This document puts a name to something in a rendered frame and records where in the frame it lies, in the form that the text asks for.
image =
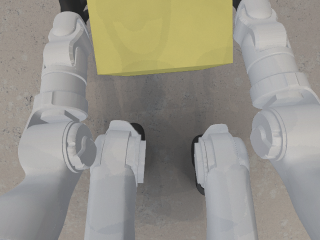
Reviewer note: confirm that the right robot foot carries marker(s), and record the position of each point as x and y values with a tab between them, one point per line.
196	140

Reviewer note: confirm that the robot left hand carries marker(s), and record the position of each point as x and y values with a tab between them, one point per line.
76	6

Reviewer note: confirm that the robot right forearm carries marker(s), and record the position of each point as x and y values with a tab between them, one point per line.
268	57

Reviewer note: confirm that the robot left forearm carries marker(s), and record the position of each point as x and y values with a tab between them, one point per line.
62	94

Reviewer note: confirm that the right robot upper arm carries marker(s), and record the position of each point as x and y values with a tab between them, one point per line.
289	137

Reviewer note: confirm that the left robot thigh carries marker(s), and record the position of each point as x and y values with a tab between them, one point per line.
113	188

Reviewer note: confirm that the left robot upper arm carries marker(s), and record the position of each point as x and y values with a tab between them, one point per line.
53	157

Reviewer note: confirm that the carton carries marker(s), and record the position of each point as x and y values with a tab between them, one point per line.
144	37

